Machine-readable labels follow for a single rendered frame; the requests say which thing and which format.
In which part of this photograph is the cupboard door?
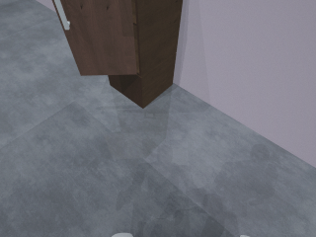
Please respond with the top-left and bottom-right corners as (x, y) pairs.
(52, 0), (137, 76)

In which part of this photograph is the handle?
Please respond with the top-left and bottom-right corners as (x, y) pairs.
(54, 0), (70, 30)

